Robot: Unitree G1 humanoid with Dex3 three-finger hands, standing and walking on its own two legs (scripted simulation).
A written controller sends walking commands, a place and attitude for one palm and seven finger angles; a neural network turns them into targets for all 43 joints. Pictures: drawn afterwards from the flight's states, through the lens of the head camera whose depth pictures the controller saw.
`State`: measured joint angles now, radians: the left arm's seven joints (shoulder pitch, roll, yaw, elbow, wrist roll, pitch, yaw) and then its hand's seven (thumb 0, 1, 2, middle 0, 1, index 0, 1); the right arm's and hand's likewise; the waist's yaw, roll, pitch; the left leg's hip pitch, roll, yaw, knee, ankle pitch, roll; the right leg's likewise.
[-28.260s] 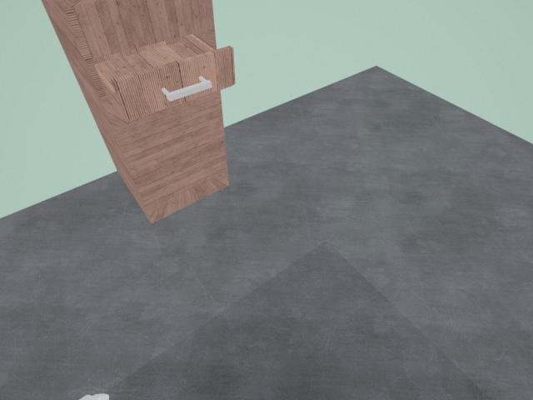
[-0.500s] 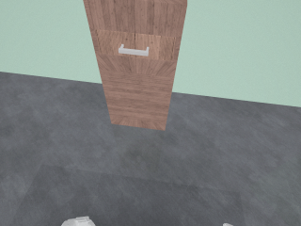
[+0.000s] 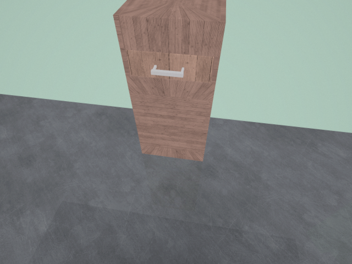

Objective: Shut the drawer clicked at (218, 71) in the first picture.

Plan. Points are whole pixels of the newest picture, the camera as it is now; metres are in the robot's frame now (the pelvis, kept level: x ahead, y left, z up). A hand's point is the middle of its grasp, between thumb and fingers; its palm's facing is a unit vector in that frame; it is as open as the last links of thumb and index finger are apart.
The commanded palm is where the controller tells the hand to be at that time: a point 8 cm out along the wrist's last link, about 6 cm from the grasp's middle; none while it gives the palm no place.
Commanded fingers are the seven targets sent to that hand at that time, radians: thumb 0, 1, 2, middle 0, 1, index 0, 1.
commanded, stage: let the arm hang, fingers relaxed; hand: left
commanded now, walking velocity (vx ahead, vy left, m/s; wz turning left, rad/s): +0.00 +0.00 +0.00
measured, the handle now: (168, 70) +0.89 +0.08 -0.06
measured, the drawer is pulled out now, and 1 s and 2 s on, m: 0.00 0.00 0.00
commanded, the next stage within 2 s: look to check the result in 0.34 s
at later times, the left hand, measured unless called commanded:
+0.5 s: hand out of the picture +0.01 +0.19 -0.18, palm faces +0.02 -0.98 -0.20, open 7.3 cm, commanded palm none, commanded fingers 0.00 0.90 0.90 -0.20 -0.30 -0.20 -0.30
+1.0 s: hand out of the picture +0.07 +0.22 -0.16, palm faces +0.00 -0.96 -0.28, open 7.3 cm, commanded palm none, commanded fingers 0.00 0.90 0.90 -0.20 -0.30 -0.20 -0.30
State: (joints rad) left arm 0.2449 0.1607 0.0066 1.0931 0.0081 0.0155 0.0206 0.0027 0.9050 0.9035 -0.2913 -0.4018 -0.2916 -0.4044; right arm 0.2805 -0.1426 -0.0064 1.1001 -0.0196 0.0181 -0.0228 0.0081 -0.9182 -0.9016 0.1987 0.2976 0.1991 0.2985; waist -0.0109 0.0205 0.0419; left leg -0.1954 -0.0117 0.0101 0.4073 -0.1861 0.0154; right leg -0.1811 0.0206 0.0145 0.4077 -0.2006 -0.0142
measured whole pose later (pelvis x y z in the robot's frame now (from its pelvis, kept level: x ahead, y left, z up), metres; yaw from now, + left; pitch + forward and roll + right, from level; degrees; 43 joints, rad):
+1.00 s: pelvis +0.01 +0.00 +0.00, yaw +0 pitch -1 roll +0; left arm 0.15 0.25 0.03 1.13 0.01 -0.01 0.01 0.00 0.90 0.90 -0.20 -0.30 -0.21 -0.30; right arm 0.16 -0.25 -0.03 1.12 -0.02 -0.01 -0.02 0.00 -0.91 -0.90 0.20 0.30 0.20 0.30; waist -0.01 0.01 0.06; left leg -0.15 -0.02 0.01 0.35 -0.18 0.02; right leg -0.15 0.01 0.02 0.37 -0.20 -0.01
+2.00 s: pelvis +0.04 -0.01 +0.01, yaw +0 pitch -1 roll +0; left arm 0.10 0.31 0.02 1.13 0.01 -0.01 0.00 0.00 0.90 0.90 -0.21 -0.30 -0.21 -0.30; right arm 0.11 -0.31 -0.01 1.13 -0.01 -0.01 -0.01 0.01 -0.91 -0.90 0.20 0.30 0.20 0.30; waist -0.01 0.00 0.06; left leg -0.10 -0.01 0.01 0.29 -0.18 0.00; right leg -0.09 0.02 0.02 0.30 -0.20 -0.02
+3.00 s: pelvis +0.04 +0.00 +0.01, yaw +0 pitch -1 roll +0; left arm 0.11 0.32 0.01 1.13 0.01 -0.01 0.00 0.00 0.90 0.90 -0.21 -0.30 -0.21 -0.30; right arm 0.11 -0.32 -0.01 1.13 -0.01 -0.01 -0.01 0.01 -0.91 -0.90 0.20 0.30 0.20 0.30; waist -0.01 0.00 0.05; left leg -0.08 -0.01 0.01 0.28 -0.18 0.01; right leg -0.08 0.02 0.02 0.29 -0.20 -0.02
